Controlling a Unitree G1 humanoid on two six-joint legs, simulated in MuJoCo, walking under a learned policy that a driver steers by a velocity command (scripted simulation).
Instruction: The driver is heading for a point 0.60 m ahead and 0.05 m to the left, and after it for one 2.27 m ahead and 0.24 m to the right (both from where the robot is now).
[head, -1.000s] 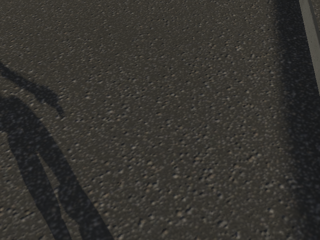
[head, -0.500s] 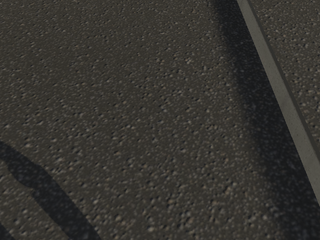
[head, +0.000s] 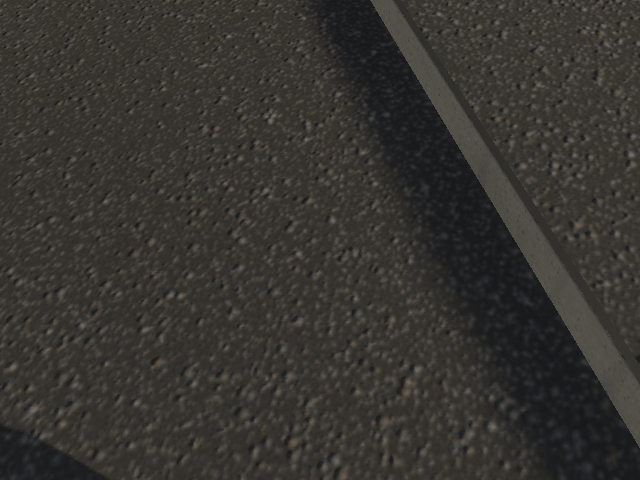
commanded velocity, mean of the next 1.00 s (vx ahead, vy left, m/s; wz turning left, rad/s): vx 0.04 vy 0.00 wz -0.09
